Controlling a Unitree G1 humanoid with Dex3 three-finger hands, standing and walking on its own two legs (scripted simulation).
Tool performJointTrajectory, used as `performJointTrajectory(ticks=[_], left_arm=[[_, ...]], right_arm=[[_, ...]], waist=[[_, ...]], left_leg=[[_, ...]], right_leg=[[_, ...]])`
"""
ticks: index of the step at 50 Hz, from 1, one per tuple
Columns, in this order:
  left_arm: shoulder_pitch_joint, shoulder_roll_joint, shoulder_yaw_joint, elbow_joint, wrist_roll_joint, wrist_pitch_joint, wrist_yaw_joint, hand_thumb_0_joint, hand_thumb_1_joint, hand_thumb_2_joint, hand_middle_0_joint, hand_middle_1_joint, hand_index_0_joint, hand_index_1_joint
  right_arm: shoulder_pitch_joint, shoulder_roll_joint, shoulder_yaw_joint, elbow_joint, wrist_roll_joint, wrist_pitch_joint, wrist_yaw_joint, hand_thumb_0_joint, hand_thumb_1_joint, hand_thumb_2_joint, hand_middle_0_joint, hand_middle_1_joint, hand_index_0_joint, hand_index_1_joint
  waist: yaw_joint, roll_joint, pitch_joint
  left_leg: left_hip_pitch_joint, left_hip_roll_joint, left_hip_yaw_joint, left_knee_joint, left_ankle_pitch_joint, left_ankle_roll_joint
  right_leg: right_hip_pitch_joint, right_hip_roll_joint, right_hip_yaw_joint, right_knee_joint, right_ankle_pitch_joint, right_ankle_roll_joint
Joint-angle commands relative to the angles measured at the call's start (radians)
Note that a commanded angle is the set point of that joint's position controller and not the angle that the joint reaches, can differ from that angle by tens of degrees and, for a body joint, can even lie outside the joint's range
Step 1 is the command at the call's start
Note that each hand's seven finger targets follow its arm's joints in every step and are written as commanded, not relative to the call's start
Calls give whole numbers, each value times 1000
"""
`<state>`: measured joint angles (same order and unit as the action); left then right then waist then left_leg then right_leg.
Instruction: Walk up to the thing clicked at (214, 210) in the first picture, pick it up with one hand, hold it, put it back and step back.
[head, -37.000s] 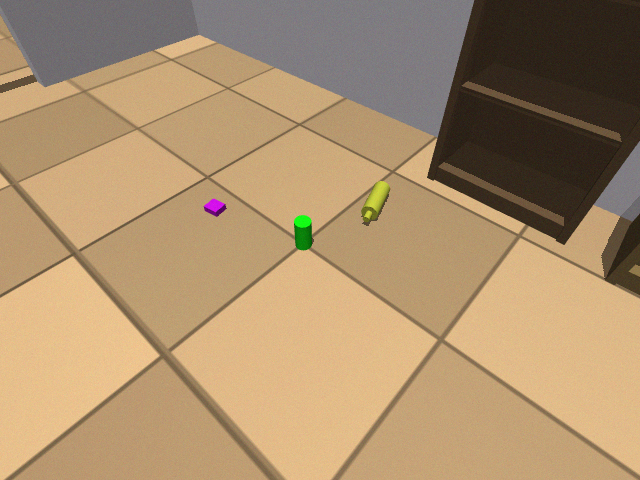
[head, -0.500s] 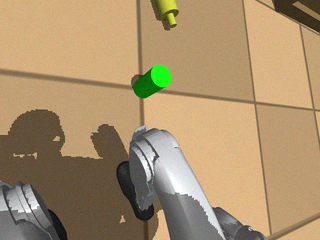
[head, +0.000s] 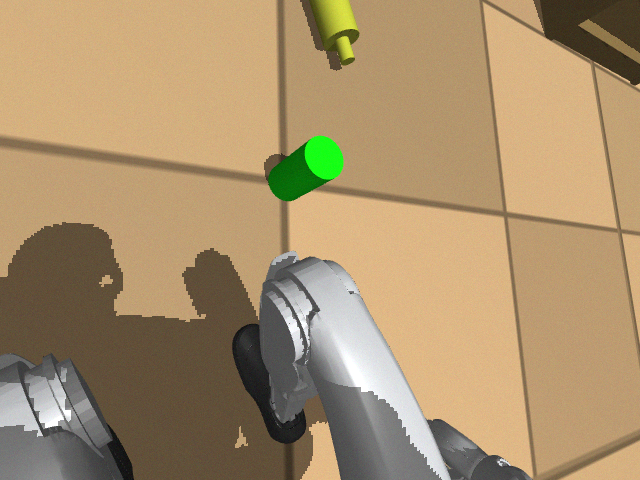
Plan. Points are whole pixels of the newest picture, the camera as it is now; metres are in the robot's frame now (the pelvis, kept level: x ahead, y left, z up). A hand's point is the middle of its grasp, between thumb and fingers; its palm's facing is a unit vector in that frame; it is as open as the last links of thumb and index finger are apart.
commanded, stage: close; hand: left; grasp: from above
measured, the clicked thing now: out of the picture +0.46 +0.26 -0.30
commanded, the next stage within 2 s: settle in 0.72 s
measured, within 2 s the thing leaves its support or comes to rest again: leaves its support in 1.06 s
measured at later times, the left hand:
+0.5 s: hand out of the picture +0.45 +0.26 -0.26, palm faces -0.50 -0.02 -0.86, open 9.7 cm
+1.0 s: hand out of the picture +0.46 +0.27 -0.26, palm faces -0.47 -0.04 -0.88, open 9.4 cm
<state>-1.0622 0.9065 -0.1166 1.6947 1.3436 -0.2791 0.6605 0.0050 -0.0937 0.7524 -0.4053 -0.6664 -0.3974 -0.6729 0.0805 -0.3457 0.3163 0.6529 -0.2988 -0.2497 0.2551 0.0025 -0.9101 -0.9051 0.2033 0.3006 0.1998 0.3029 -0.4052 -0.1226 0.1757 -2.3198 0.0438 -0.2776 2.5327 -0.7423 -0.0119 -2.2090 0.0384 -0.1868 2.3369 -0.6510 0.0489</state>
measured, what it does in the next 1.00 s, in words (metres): stands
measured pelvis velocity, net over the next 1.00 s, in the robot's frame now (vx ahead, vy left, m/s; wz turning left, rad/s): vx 0.00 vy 0.00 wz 0.00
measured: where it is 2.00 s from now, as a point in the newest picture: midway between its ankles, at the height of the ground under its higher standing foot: (205, 451)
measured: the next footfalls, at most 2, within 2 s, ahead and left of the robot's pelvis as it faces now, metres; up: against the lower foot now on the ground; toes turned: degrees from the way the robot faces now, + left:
none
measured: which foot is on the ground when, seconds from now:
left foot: down 0.00-1.00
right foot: down 0.00-1.00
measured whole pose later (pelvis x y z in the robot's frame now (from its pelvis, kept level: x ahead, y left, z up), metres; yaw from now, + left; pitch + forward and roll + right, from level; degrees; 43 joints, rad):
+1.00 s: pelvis +0.00 +0.00 +0.00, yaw +0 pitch +29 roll -15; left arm -1.06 0.92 -0.04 1.64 1.33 -0.25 0.59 0.01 0.16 0.43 -0.71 -0.40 -0.72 -0.40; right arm 0.11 -0.35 0.30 0.63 -0.28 -0.24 0.25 0.00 -0.93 -0.91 0.20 0.30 0.20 0.30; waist -0.40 -0.12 0.19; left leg -2.33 0.04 -0.27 2.53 -0.74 -0.01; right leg -2.21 0.04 -0.18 2.34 -0.65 0.05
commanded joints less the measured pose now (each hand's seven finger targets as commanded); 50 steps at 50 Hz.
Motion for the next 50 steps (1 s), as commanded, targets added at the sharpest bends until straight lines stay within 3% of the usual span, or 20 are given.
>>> performJointTrajectory(ticks=[1,6,7,13,14,16,18,19,21,23,27,31,33,36,37,40,43,45,48,50], left_arm=[[-236,97,31,-95,-27,34,50,0,-22,698,-462,-601,-450,-612],[-244,73,27,-83,-46,54,10,0,2,646,-474,-580,-467,-587],[-240,109,44,-61,-51,58,6,0,24,648,-498,-579,-489,-587],[-252,105,43,-108,-63,35,-37,0,74,621,-534,-568,-530,-573],[-259,139,59,-115,-61,28,-38,0,102,635,-561,-566,-553,-573],[-252,139,68,-128,-49,13,-38,0,124,636,-575,-558,-566,-566],[-208,95,43,-85,-53,0,-37,0,164,625,-592,-570,-590,-571],[-205,98,32,-87,-50,-2,-40,0,170,594,-586,-564,-590,-558],[-234,150,50,-124,-42,-8,-32,0,194,589,-618,-530,-616,-531],[-232,163,61,-128,-31,-15,-20,0,199,565,-627,-506,-624,-508],[-191,120,42,-102,-26,-12,5,0,271,572,-674,-508,-674,-507],[-216,154,53,-108,-27,6,19,0,326,528,-724,-458,-722,-459],[-215,140,47,-105,-31,19,16,0,338,542,-739,-451,-733,-457],[-208,107,38,-89,-36,30,1,0,347,524,-754,-425,-746,-433],[-228,122,48,-109,-51,29,1,0,360,533,-769,-415,-756,-427],[-221,124,58,-91,-51,31,-10,0,414,536,-820,-391,-803,-407],[-256,151,76,-136,-39,20,-18,0,372,519,-817,-437,-816,-439],[-228,129,65,-115,-45,24,-28,0,392,534,-828,-450,-828,-453],[-268,186,104,-187,-25,24,-33,0,408,526,-839,-442,-839,-443],[-243,154,104,-182,-21,26,-37,0,442,549,-867,-447,-865,-451]], right_arm=[[208,-331,-107,27,8,-14,-4,0,-904,-904,199,300,199,300],[192,-326,-102,2,15,-25,7,0,-903,-904,199,300,199,300],[209,-331,-102,7,19,-21,3,0,-905,-905,199,300,199,300],[209,-326,-90,-11,23,-13,0,0,-909,-906,199,300,199,300],[231,-330,-93,-7,25,-5,-3,0,-908,-907,199,300,199,300],[232,-325,-91,-7,22,1,-4,0,-905,-906,199,300,199,300],[213,-323,-86,-9,15,6,-5,0,-906,-906,199,300,199,300],[206,-320,-80,-17,14,3,-6,0,-907,-905,199,300,199,300],[217,-330,-84,-14,19,10,-16,0,-906,-905,199,300,199,300],[224,-330,-84,-4,15,12,-18,0,-904,-905,199,300,199,300],[211,-324,-78,-13,5,5,-16,0,-906,-905,199,300,199,300],[214,-339,-104,10,8,3,-25,0,-905,-905,199,300,199,300],[201,-333,-109,7,9,0,-27,0,-904,-905,199,300,199,300],[212,-315,-96,-5,12,-7,-15,0,-905,-905,199,300,199,300],[208,-337,-118,9,16,-7,-17,0,-904,-905,199,300,199,300],[224,-328,-100,0,20,-8,-14,0,-904,-905,199,300,199,300],[229,-334,-108,10,23,-2,-15,0,-924,-909,199,300,199,300],[220,-323,-105,2,18,1,-12,0,-925,-909,199,300,199,300],[245,-320,-110,-3,25,10,-11,0,-924,-909,199,300,199,300],[238,-313,-116,1,21,17,-4,0,-924,-909,199,300,199,300]], waist=[[-87,458,-585],[-94,450,-588],[-95,470,-598],[-88,460,-632],[-87,477,-659],[-72,503,-676],[-89,468,-627],[-92,467,-619],[-82,460,-635],[-74,478,-629],[-84,441,-617],[-77,445,-572],[-80,447,-569],[-84,447,-593],[-79,447,-595],[-81,438,-603],[-67,510,-634],[-73,496,-632],[-51,571,-693],[-51,580,-692]], left_leg=[[443,7,108,-266,221,9],[447,8,99,-256,232,8],[456,8,102,-269,227,8],[452,2,114,-235,262,13],[474,6,115,-249,282,12],[497,4,110,-244,310,6],[456,3,111,-242,273,7],[450,2,120,-236,258,12],[441,2,123,-236,256,17],[452,4,120,-240,268,14],[443,4,118,-237,263,14],[414,5,115,-262,182,12],[416,10,109,-278,155,8],[434,9,104,-265,194,12],[424,9,104,-265,182,14],[435,7,103,-252,235,13],[487,9,97,-263,272,0],[477,8,103,-265,261,4],[535,7,108,-269,311,-4],[538,8,107,-260,328,-7]], right_leg=[[335,60,-94,-210,257,-59],[326,51,-98,-190,266,-58],[349,56,-96,-195,264,-60],[391,54,-95,-197,288,-62],[431,57,-93,-198,307,-60],[415,56,-99,-187,320,-66],[401,60,-105,-194,291,-66],[407,64,-97,-202,289,-62],[419,64,-90,-213,288,-60],[411,62,-88,-209,292,-62],[407,67,-93,-210,289,-60],[353,62,-90,-227,208,-62],[346,64,-85,-224,184,-64],[344,62,-93,-204,233,-59],[343,61,-88,-215,219,-60],[357,56,-99,-206,262,-61],[349,54,-103,-185,280,-69],[372,59,-101,-194,277,-66],[380,50,-97,-174,311,-72],[366,49,-101,-163,322,-76]])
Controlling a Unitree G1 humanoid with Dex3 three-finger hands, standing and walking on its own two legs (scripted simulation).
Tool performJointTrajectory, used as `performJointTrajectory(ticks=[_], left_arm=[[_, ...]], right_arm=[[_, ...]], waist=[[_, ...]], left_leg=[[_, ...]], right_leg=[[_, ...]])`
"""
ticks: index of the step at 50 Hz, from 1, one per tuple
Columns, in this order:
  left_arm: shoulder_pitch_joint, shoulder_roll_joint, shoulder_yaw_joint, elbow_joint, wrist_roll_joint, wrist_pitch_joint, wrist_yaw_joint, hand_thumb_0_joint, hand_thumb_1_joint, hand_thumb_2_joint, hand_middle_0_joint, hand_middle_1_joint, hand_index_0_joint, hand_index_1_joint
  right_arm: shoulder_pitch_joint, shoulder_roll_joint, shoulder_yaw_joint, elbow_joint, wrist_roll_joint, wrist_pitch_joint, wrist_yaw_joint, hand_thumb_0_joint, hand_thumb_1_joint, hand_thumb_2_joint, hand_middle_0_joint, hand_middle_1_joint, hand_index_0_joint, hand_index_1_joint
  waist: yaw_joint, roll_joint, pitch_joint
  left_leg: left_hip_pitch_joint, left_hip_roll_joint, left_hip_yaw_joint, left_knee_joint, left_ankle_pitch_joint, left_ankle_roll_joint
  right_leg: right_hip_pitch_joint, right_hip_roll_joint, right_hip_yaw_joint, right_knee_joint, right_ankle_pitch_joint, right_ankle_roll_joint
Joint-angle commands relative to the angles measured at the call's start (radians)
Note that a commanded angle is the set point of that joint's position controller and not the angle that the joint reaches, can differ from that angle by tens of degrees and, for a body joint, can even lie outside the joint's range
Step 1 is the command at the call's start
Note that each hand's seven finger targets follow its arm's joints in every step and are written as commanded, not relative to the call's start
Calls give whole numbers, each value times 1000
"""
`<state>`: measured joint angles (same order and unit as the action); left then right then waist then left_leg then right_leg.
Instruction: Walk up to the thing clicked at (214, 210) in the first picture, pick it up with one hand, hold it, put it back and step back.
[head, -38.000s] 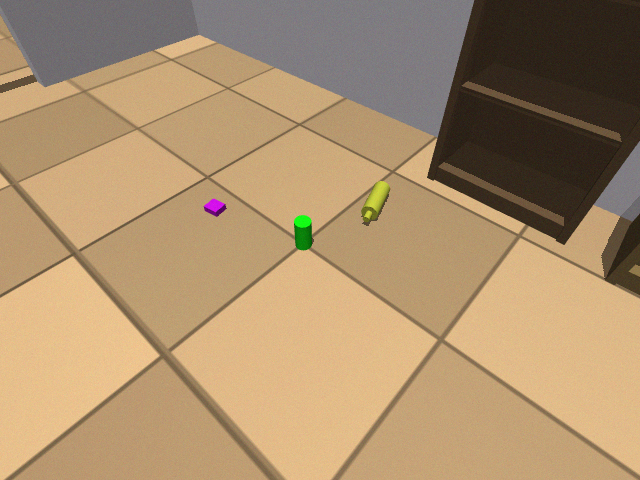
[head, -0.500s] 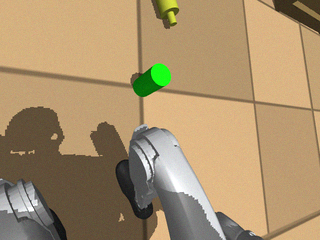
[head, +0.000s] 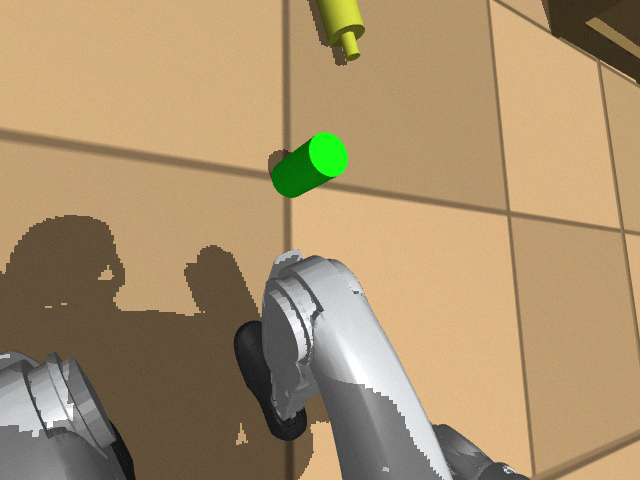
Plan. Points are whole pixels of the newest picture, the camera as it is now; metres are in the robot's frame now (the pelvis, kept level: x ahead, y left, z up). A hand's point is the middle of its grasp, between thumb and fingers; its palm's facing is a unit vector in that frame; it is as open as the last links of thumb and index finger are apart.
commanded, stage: settle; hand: left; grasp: from above
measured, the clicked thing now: out of the picture +0.47 +0.27 -0.30
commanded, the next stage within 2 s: lift in 0.72 s
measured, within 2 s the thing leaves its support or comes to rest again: leaves its support in 0.06 s
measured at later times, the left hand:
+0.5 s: hand out of the picture +0.46 +0.28 -0.16, palm faces -0.44 +0.00 -0.90, open 9.3 cm
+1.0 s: hand out of the picture +0.45 +0.28 -0.11, palm faces -0.46 +0.01 -0.89, open 9.3 cm
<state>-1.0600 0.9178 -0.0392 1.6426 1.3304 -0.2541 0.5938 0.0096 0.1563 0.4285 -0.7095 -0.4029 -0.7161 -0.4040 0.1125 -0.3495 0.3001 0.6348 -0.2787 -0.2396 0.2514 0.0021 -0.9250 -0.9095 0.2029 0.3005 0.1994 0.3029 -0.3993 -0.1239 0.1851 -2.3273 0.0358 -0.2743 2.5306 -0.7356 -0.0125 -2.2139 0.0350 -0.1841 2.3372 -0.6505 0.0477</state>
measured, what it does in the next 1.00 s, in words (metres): stands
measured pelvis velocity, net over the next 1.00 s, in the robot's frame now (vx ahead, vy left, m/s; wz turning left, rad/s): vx -0.01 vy -0.01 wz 0.13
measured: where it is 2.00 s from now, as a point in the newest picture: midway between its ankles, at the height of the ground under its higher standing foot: (206, 448)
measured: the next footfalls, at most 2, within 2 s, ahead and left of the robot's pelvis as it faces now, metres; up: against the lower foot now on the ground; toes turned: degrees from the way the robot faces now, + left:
none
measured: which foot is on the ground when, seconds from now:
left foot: down 0.00-1.00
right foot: down 0.00-1.00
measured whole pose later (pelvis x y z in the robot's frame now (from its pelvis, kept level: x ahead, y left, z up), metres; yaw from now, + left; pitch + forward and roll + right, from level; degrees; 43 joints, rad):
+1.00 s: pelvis -0.01 -0.01 +0.03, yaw +7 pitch +33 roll -8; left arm -0.98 0.66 -0.09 1.25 1.26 -0.24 0.23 0.01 0.14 0.40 -0.77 -0.35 -0.77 -0.35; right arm 0.20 -0.30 0.06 0.67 -0.12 0.01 0.11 0.00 -0.92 -0.91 0.20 0.30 0.20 0.30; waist -0.24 0.03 -0.05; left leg -2.31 0.01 -0.14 2.35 -0.64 -0.01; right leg -2.23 -0.02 -0.09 2.26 -0.63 0.02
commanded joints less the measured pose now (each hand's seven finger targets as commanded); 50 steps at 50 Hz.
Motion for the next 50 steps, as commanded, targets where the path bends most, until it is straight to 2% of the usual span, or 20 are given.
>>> performJointTrajectory(ticks=[1,3,4,7,10,11,12,13,14,15,16,17,21,23,26,27,37,42,44,50], left_arm=[[-234,131,21,-117,-4,5,26,0,451,574,-878,-470,-873,-475],[-266,176,59,-210,1,4,27,0,477,600,-893,-472,-887,-479],[-256,194,81,-240,0,5,25,0,489,582,-898,-470,-896,-473],[-208,142,81,-250,-4,15,11,0,523,595,-938,-444,-926,-457],[-186,121,98,-336,-18,26,-10,0,569,601,-965,-440,-954,-452],[-201,72,66,-333,-21,34,-25,0,567,588,-959,-439,-951,-448],[-206,101,92,-344,-29,37,-34,0,575,574,-961,-428,-955,-436],[-194,53,55,-335,-27,45,-52,0,574,556,-967,-419,-960,-428],[-177,53,66,-297,-36,54,-65,0,558,533,-950,-415,-946,-420],[-221,11,35,-357,-42,56,-82,0,552,540,-940,-420,-938,-424],[-184,24,49,-336,-50,65,-98,0,539,527,-935,-419,-932,-423],[-270,4,28,-438,-58,59,-114,0,538,530,-941,-407,-934,-416],[-190,-23,18,-350,-74,68,-185,0,546,519,-949,-408,-944,-416],[-249,-16,15,-443,-73,56,-212,0,575,549,-991,-389,-976,-407],[-218,-34,10,-421,-62,48,-254,0,620,574,-1028,-400,-1013,-419],[-250,-19,11,-468,-57,40,-263,0,618,581,-1031,-397,-1014,-417],[-323,-45,1,-527,-50,0,-295,0,657,670,-1050,-448,-1030,-470],[-325,-56,-9,-520,-64,0,-299,0,699,627,-1039,-517,-1044,-512],[-308,-46,-7,-516,-61,5,-306,0,695,646,-1030,-481,-1033,-479],[-278,-39,-2,-605,-114,35,-367,0,688,686,-1033,-508,-1034,-506]], right_arm=[[198,-311,-100,12,3,4,2,0,-927,-911,199,300,199,300],[221,-311,-116,15,7,11,-1,0,-922,-909,199,300,199,300],[216,-309,-129,18,13,17,-3,0,-922,-908,199,300,199,300],[222,-301,-162,25,24,25,0,0,-924,-910,199,300,199,300],[253,-293,-205,24,45,43,-1,0,-920,-908,199,300,199,300],[249,-283,-211,27,50,44,2,0,-921,-909,199,300,199,300],[252,-290,-225,33,58,52,-3,0,-918,-908,199,300,199,300],[255,-277,-231,28,70,60,-6,0,-921,-909,199,300,199,300],[271,-274,-236,39,73,67,-7,0,-921,-908,199,300,199,300],[264,-268,-239,25,80,71,-10,0,-917,-907,199,300,199,300],[272,-265,-253,39,88,79,-15,0,-920,-908,199,300,199,300],[272,-253,-251,36,93,87,-18,0,-920,-909,199,300,199,300],[283,-262,-276,42,115,119,-37,0,-921,-910,199,300,199,300],[273,-248,-283,23,124,139,-52,0,-922,-910,199,300,198,300],[278,-248,-293,23,133,165,-66,0,-922,-911,199,300,199,300],[277,-238,-293,21,137,175,-75,0,-922,-910,199,300,199,300],[292,-223,-312,14,142,223,-131,0,-916,-907,199,300,199,300],[295,-207,-311,18,145,230,-146,0,-907,-907,199,300,198,300],[296,-210,-318,18,150,232,-151,0,-902,-905,200,300,199,300],[292,-190,-343,15,176,256,-161,0,-913,-907,199,300,199,300]], waist=[[-65,553,-668],[-49,581,-717],[-24,614,-746],[-17,592,-752],[11,606,-839],[2,583,-817],[17,554,-829],[12,543,-827],[3,490,-792],[13,476,-792],[28,465,-807],[34,498,-842],[45,409,-806],[70,430,-857],[75,413,-827],[87,415,-870],[91,422,-898],[92,406,-894],[109,414,-901],[154,429,-1033]], left_leg=[[513,12,113,-242,311,-3],[529,7,125,-253,313,0],[537,6,127,-263,305,-2],[519,5,135,-263,273,0],[529,0,143,-283,281,5],[501,-1,150,-269,274,11],[480,-4,152,-278,260,17],[457,-3,160,-278,257,21],[414,-4,164,-269,247,30],[398,-11,166,-286,227,31],[412,-9,167,-292,224,32],[418,-12,168,-296,223,32],[375,-23,171,-313,186,33],[399,-28,178,-323,179,32],[419,-36,182,-346,191,27],[425,-38,195,-341,208,32],[482,-50,210,-367,207,28],[476,-52,224,-386,194,34],[498,-54,224,-401,186,33],[576,-51,240,-459,209,42]], right_leg=[[366,53,-102,-171,319,-73],[379,51,-94,-180,319,-74],[375,48,-88,-180,306,-80],[345,46,-80,-183,279,-85],[357,42,-68,-188,284,-85],[335,43,-62,-190,282,-83],[328,42,-60,-205,266,-82],[348,45,-41,-213,269,-80],[352,45,-33,-218,263,-73],[339,42,-33,-231,236,-78],[342,43,-25,-233,226,-78],[338,39,-21,-237,223,-79],[323,33,-13,-244,165,-87],[332,27,1,-252,148,-89],[313,20,-4,-247,161,-94],[343,21,10,-258,176,-92],[314,4,19,-291,153,-101],[335,-1,32,-318,141,-94],[323,-2,32,-319,132,-97],[396,-6,55,-346,171,-90]])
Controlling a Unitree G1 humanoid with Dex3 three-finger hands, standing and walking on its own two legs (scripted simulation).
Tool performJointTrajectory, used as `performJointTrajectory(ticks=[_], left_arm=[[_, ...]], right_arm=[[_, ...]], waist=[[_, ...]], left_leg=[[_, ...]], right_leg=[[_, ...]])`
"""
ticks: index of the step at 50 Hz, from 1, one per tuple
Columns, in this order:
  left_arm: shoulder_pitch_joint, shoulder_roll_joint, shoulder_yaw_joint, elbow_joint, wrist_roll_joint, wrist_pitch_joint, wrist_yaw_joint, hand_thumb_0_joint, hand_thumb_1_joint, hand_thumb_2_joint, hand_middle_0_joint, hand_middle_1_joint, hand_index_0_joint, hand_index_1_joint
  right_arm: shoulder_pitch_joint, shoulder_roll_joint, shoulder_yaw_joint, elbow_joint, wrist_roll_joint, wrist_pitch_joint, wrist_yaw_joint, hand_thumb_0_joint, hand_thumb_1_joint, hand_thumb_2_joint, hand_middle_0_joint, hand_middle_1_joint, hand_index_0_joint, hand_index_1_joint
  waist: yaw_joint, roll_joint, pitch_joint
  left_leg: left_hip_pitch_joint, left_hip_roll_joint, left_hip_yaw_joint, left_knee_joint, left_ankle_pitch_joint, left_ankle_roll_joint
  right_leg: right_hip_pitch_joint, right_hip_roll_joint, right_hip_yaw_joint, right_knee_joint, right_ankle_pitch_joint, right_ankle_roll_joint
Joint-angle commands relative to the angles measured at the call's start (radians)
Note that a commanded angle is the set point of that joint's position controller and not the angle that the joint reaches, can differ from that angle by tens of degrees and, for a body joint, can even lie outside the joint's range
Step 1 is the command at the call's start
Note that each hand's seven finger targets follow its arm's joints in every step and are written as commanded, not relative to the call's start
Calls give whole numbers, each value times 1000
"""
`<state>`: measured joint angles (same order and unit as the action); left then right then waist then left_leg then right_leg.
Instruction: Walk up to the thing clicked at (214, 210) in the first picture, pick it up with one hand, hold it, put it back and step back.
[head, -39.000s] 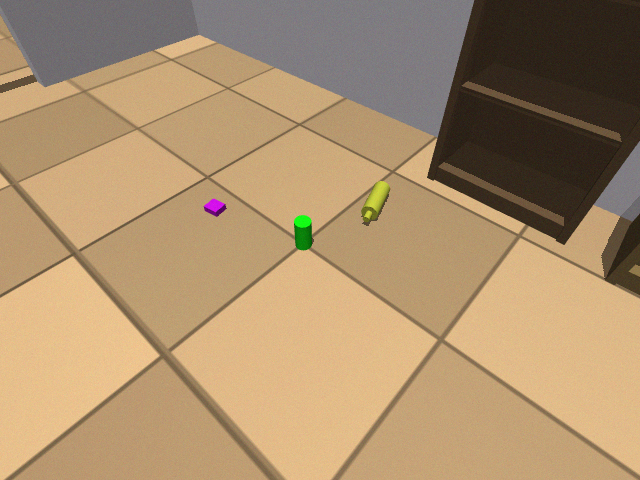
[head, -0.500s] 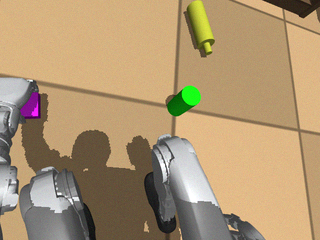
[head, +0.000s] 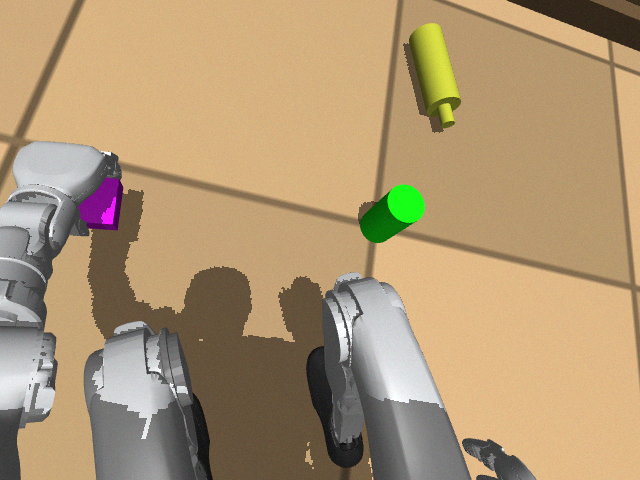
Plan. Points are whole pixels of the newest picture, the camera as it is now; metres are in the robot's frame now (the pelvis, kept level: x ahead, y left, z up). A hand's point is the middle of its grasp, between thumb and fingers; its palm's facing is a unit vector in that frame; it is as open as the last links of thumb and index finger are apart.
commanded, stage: lift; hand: left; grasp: from above
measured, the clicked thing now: (88, 202) +0.50 +0.22 -0.18
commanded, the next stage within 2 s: hold in 1.58 s
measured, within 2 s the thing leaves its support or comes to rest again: neither
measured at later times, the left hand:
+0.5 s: hand out of the picture +0.43 +0.25 +0.00, palm faces -0.45 +0.03 -0.89, open 9.4 cm
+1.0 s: hand out of the picture +0.35 +0.25 +0.21, palm faces -0.45 -0.02 -0.89, open 9.4 cm
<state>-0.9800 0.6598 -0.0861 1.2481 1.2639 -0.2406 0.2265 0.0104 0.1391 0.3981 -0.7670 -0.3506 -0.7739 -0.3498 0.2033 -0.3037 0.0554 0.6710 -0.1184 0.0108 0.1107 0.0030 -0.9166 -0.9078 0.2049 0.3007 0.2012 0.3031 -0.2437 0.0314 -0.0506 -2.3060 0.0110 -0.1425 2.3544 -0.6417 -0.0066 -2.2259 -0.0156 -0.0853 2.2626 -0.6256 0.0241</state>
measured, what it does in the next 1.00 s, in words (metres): rises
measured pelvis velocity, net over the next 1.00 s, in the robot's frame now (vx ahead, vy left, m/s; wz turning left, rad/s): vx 0.02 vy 0.00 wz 0.10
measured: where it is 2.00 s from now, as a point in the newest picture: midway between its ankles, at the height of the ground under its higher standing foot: (269, 452)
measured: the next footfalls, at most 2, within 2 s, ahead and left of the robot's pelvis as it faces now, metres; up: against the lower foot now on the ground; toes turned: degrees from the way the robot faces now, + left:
none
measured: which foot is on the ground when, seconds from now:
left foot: down 0.00-1.00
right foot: down 0.00-1.00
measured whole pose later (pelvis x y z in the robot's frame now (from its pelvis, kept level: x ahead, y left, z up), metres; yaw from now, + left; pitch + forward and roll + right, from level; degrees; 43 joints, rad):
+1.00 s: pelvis +0.02 +0.00 +0.27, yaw +6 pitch +20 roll -3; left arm -0.37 0.51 -0.16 0.70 1.04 -0.18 0.04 0.01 0.10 0.45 -0.79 -0.34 -0.80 -0.34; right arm 0.20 -0.24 -0.02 0.68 0.04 0.06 -0.06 0.01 -0.89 -0.90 0.21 0.30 0.20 0.30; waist -0.08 0.05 -0.17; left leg -1.27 0.04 -0.03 1.45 -0.53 0.00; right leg -1.24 -0.01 -0.03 1.40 -0.51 0.02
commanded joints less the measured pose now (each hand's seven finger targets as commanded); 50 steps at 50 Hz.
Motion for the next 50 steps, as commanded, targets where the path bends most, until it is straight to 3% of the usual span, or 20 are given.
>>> performJointTrajectory(ticks=[1,3,8,12,14,20,22,28,30,31,33,34,36,40,44,45,47,48,50], left_arm=[[-340,221,51,-200,-57,28,-11,0,693,667,-1027,-508,-1034,-501],[-305,184,30,-220,-79,31,-42,0,681,689,-1034,-500,-1033,-501],[-237,194,56,-336,-115,3,-97,0,684,712,-1031,-529,-1031,-529],[-174,174,65,-424,-146,-16,-107,0,693,740,-1046,-526,-1040,-532],[-167,163,56,-445,-145,-20,-112,0,699,744,-1050,-528,-1043,-535],[-73,142,54,-543,-167,-12,-120,0,732,754,-1066,-541,-1061,-548],[-79,131,44,-583,-175,-5,-124,0,711,752,-1047,-548,-1040,-555],[49,119,36,-644,-197,25,-146,0,683,731,-1029,-533,-1019,-544],[66,115,35,-680,-199,30,-154,0,677,748,-1033,-521,-1016,-540],[76,104,27,-692,-204,32,-157,0,668,748,-1024,-534,-1009,-551],[126,114,47,-700,-218,39,-157,0,691,751,-1052,-513,-1032,-535],[146,97,31,-697,-223,43,-160,0,697,753,-1068,-495,-1043,-522],[187,116,54,-711,-229,50,-165,0,685,740,-1062,-491,-1038,-517],[247,95,49,-746,-239,53,-177,0,706,768,-1095,-470,-1061,-506],[292,44,20,-734,-246,57,-163,0,700,722,-1101,-426,-1065,-466],[293,52,31,-737,-247,58,-160,0,692,728,-1106,-411,-1065,-455],[306,6,-9,-705,-244,56,-156,0,677,682,-1082,-421,-1051,-456],[318,33,13,-700,-241,55,-149,0,664,691,-1082,-409,-1046,-448],[311,25,1,-694,-241,47,-145,0,649,687,-1069,-412,-1036,-449]], right_arm=[[203,-242,-104,-21,20,9,-25,0,-911,-907,199,300,199,300],[200,-230,-107,-26,26,18,-26,0,-910,-907,199,300,199,300],[193,-221,-130,-45,43,36,-41,0,-914,-907,199,300,199,300],[187,-207,-142,-63,59,40,-49,0,-908,-906,199,300,199,300],[179,-200,-147,-66,65,45,-53,0,-907,-906,199,300,199,300],[155,-184,-160,-87,88,53,-66,0,-897,-903,200,300,199,300],[145,-181,-164,-90,94,53,-76,0,-894,-903,200,300,199,300],[111,-157,-164,-97,114,54,-107,0,-886,-901,200,300,199,300],[95,-151,-167,-99,119,53,-117,0,-880,-899,200,300,199,300],[89,-143,-164,-102,122,53,-122,0,-884,-900,200,300,199,300],[76,-135,-160,-101,128,52,-132,0,-877,-898,200,300,199,300],[66,-126,-155,-102,128,50,-136,0,-877,-899,200,300,199,300],[51,-119,-151,-106,135,49,-146,0,-881,-900,200,300,199,300],[26,-109,-145,-110,142,42,-162,0,-882,-900,200,300,200,300],[19,-96,-135,-98,150,25,-177,0,-883,-901,200,300,200,300],[17,-97,-136,-96,152,20,-180,0,-885,-902,200,300,200,300],[20,-86,-132,-87,154,12,-184,0,-889,-903,200,300,199,300],[19,-90,-134,-85,155,7,-187,0,-890,-904,200,300,199,300],[22,-83,-135,-74,153,-1,-189,0,-896,-905,200,300,199,300]], waist=[[0,244,-771],[-3,231,-738],[32,179,-765],[55,185,-778],[53,184,-783],[88,178,-785],[87,177,-795],[104,121,-733],[116,130,-752],[109,126,-725],[123,94,-683],[120,90,-652],[132,74,-622],[144,84,-588],[140,65,-500],[142,65,-492],[132,52,-443],[145,40,-433],[143,34,-422]], left_leg=[[547,-29,107,-284,115,37],[537,-28,112,-303,108,39],[565,-30,116,-345,105,42],[647,-29,103,-411,119,37],[680,-23,97,-436,116,37],[779,-12,66,-571,60,39],[817,-10,64,-610,34,39],[918,-8,71,-717,58,37],[989,-6,68,-761,83,33],[998,-6,73,-783,74,34],[1019,-8,76,-832,65,36],[1031,-8,87,-852,53,37],[1064,-9,89,-907,32,38],[1175,-3,76,-1026,12,33],[1254,1,66,-1130,3,29],[1282,3,59,-1155,1,27],[1306,1,66,-1195,8,26],[1316,-2,71,-1211,11,27],[1351,-10,98,-1233,41,28]], right_leg=[[398,42,-43,-283,142,-69],[419,41,-36,-301,139,-68],[467,35,-18,-347,126,-69],[489,30,-12,-383,144,-68],[496,33,-9,-399,149,-66],[578,32,-8,-467,134,-53],[610,35,-5,-502,120,-50],[738,38,9,-625,130,-44],[780,35,15,-659,150,-44],[804,37,17,-687,141,-43],[862,35,26,-748,127,-40],[885,36,32,-782,115,-39],[947,37,43,-845,88,-37],[1035,40,46,-927,83,-37],[1097,45,47,-1018,79,-36],[1115,44,50,-1040,79,-36],[1148,47,54,-1093,78,-36],[1175,47,60,-1120,70,-37],[1233,46,77,-1183,72,-38]])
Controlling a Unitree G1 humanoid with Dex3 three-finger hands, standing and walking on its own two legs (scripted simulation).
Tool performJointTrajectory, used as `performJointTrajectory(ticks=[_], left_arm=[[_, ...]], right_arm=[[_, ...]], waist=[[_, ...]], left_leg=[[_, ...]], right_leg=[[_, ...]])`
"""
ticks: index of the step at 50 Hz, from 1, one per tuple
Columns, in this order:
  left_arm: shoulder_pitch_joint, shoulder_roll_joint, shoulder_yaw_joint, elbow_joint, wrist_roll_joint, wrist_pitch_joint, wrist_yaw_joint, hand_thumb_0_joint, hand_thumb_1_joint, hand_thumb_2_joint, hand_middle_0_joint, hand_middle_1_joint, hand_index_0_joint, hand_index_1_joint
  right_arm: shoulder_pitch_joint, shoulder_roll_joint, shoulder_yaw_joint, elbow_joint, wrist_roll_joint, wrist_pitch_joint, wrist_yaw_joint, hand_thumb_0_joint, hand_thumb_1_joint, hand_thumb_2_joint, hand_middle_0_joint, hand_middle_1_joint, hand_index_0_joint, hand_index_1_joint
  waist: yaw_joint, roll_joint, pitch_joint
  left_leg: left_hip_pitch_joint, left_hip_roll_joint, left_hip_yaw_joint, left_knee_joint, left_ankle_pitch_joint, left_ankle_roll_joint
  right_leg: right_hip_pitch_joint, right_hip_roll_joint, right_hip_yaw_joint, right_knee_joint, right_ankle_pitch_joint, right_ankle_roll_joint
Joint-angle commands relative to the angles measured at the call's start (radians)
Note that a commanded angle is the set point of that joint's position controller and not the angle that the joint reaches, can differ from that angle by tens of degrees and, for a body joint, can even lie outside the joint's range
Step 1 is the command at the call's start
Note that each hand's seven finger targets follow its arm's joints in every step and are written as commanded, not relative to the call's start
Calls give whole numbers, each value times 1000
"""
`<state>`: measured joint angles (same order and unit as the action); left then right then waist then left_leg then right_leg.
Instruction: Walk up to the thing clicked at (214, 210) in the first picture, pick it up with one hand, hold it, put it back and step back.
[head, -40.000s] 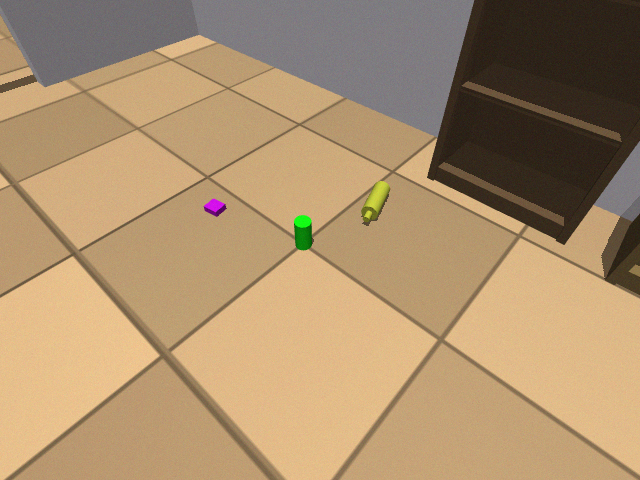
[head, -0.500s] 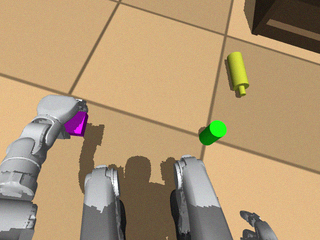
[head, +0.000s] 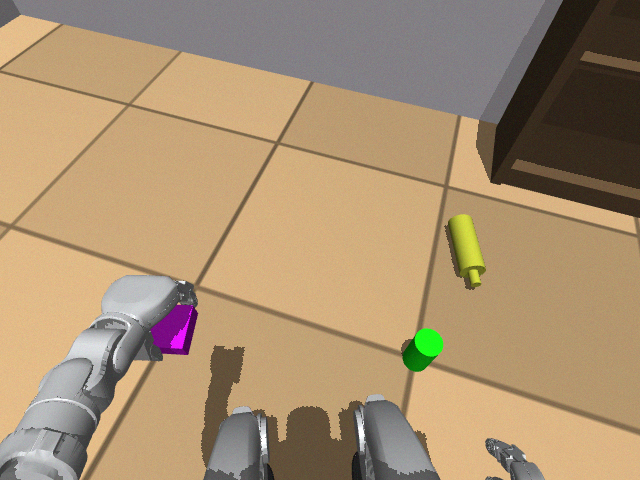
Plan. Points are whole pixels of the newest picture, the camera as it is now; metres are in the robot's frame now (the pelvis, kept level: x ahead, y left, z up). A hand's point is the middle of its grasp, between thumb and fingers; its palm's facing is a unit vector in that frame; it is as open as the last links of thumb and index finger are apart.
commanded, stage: lift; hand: left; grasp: from above
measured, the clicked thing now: (165, 328) +0.37 +0.21 -0.10
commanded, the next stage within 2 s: hold in 0.58 s
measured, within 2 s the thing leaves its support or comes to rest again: neither
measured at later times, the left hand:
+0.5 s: hand (130, 282) +0.38 +0.21 +0.03, palm faces -0.46 +0.03 -0.89, open 9.3 cm
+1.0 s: hand (118, 260) +0.38 +0.21 +0.08, palm faces -0.47 +0.04 -0.88, open 9.3 cm
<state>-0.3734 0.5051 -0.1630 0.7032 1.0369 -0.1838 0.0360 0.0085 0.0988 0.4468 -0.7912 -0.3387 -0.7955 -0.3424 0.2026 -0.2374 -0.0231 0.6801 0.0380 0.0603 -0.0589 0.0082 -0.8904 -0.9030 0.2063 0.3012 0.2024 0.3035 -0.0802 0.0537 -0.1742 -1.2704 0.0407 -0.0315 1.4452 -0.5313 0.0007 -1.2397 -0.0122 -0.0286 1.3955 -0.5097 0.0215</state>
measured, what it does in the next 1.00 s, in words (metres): rises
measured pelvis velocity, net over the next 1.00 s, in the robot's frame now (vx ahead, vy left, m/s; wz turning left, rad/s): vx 0.07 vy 0.00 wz -0.01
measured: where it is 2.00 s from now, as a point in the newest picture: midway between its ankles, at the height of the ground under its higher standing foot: outside the picture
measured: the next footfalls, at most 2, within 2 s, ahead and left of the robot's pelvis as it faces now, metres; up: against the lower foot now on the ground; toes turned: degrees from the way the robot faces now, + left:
none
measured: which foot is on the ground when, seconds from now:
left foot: down 0.00-1.00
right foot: down 0.00-1.00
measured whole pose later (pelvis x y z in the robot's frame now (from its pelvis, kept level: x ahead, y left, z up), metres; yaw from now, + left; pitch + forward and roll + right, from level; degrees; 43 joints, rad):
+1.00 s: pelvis +0.07 +0.00 +0.12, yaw -1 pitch +9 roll -1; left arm -0.29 0.46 -0.18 0.70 1.06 -0.23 -0.01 0.01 0.13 0.37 -0.83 -0.25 -0.84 -0.26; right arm 0.22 -0.25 -0.05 0.68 0.05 0.12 -0.06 0.01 -0.91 -0.90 0.21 0.30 0.20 0.30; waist -0.03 0.04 -0.08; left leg -0.56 0.03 0.03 0.80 -0.38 0.00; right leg -0.56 -0.01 0.01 0.77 -0.36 0.03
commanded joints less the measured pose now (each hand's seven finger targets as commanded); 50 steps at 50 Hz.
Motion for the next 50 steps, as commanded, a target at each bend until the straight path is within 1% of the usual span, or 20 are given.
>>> performJointTrajectory(ticks=[1,4,5,6,8,9,11,17,22,28,30,34,35,36,39,44,46,47,49,50], left_arm=[[-292,168,68,-149,-13,-13,46,0,651,682,-1063,-428,-1035,-459],[-295,185,82,-138,-7,-27,56,0,675,666,-1091,-399,-1058,-435],[-294,173,77,-127,-1,-30,60,0,688,664,-1076,-441,-1055,-465],[-293,180,82,-123,4,-35,66,0,696,672,-1091,-423,-1064,-453],[-294,155,64,-111,11,-41,72,0,719,665,-1112,-412,-1085,-442],[-291,168,76,-100,13,-40,78,0,726,671,-1108,-427,-1085,-453],[-292,160,71,-96,22,-36,85,0,722,678,-1099,-446,-1080,-468],[-277,165,85,-68,21,-18,92,0,726,676,-1120,-399,-1094,-427],[-233,153,66,-88,10,-21,54,0,712,632,-1114,-354,-1088,-382],[-236,161,76,-143,-6,-35,27,0,692,577,-1081,-349,-1068,-364],[-250,161,72,-142,-4,-41,24,0,712,585,-1107,-328,-1090,-346],[-254,153,71,-156,-3,-50,30,0,723,601,-1108,-334,-1093,-351],[-236,165,84,-140,4,-49,30,0,704,585,-1090,-331,-1076,-346],[-248,158,71,-149,9,-50,27,0,694,583,-1086,-317,-1069,-335],[-224,161,76,-151,12,-55,21,0,705,605,-1099,-311,-1079,-333],[-201,153,69,-159,3,-43,3,0,735,642,-1115,-334,-1097,-354],[-197,166,87,-164,-3,-42,-5,0,717,657,-1109,-328,-1084,-355],[-190,161,70,-172,2,-44,-14,0,714,650,-1115,-316,-1088,-346],[-191,163,69,-184,1,-47,-28,0,709,617,-1097,-325,-1079,-345],[-179,177,87,-195,-8,-52,-33,0,699,596,-1080,-325,-1067,-341]], right_arm=[[28,-148,-58,-82,-5,-54,-20,0,-898,-906,200,300,199,300],[32,-150,-63,-77,-5,-61,-19,0,-896,-906,199,300,199,300],[34,-147,-60,-71,-7,-62,-18,0,-895,-905,200,300,199,300],[30,-150,-62,-72,-9,-63,-18,0,-894,-905,199,300,199,300],[37,-148,-61,-69,-9,-64,-16,0,-896,-905,199,300,199,300],[35,-151,-63,-70,-8,-65,-15,0,-896,-905,199,300,199,300],[45,-149,-64,-68,-7,-62,-13,0,-901,-906,200,300,199,300],[43,-155,-73,-72,-4,-52,-6,0,-909,-907,200,300,199,300],[35,-152,-78,-87,-1,-43,-6,0,-912,-907,200,300,199,300],[44,-153,-80,-94,0,-29,-9,0,-910,-905,200,300,199,300],[45,-154,-80,-90,-1,-25,-11,0,-910,-905,200,300,199,300],[47,-155,-81,-89,-1,-15,-9,0,-903,-903,200,300,200,300],[50,-157,-82,-83,-3,-12,-8,0,-902,-901,200,300,200,300],[46,-158,-83,-88,-2,-9,-8,0,-900,-900,200,300,200,300],[36,-157,-83,-93,-3,1,-5,0,-900,-900,200,300,200,300],[23,-157,-81,-108,2,17,-4,0,-897,-899,200,300,200,300],[21,-156,-81,-111,1,22,-5,0,-894,-900,200,300,200,300],[13,-155,-79,-117,2,26,-7,0,-895,-900,200,300,199,300],[4,-155,-76,-122,3,30,-10,0,-898,-901,200,300,199,300],[0,-154,-75,-126,2,33,-11,0,-898,-900,199,300,199,300]], waist=[[-24,13,-298],[-6,22,-293],[-11,23,-300],[-1,20,-289],[-3,19,-284],[1,19,-279],[3,-1,-288],[25,-9,-246],[30,-23,-241],[32,-13,-247],[22,-11,-242],[28,1,-242],[33,3,-243],[29,7,-240],[40,1,-216],[37,-34,-206],[45,-23,-208],[50,-22,-202],[42,-47,-197],[49,-39,-192]], left_leg=[[343,-42,-7,-334,-42,18],[418,-41,0,-385,-1,16],[438,-42,0,-393,24,14],[460,-39,0,-415,26,13],[503,-39,6,-439,74,12],[521,-38,7,-458,83,12],[554,-42,16,-475,148,14],[645,-44,27,-562,221,12],[716,-45,30,-611,290,12],[802,-40,29,-662,368,6],[820,-38,30,-668,396,6],[873,-34,29,-695,441,1],[883,-32,29,-696,469,1],[888,-34,30,-699,482,1],[887,-37,33,-714,482,1],[894,-42,44,-731,490,8],[898,-41,42,-740,497,6],[904,-43,46,-741,506,9],[899,-47,48,-744,493,13],[896,-49,49,-750,482,13]], right_leg=[[267,42,23,-337,-29,-36],[324,40,26,-383,4,-37],[335,41,26,-395,25,-36],[352,43,23,-409,30,-34],[382,44,19,-430,79,-35],[403,44,18,-443,87,-33],[450,46,19,-470,145,-33],[546,45,19,-547,215,-29],[615,44,23,-593,274,-30],[667,47,21,-635,331,-33],[677,48,21,-644,358,-31],[696,48,14,-659,382,-35],[698,49,14,-662,400,-35],[703,49,15,-666,415,-35],[730,48,15,-685,414,-35],[784,45,25,-712,444,-27],[792,46,22,-712,442,-29],[787,45,25,-718,452,-30],[804,44,30,-725,457,-26],[810,42,30,-730,444,-26]])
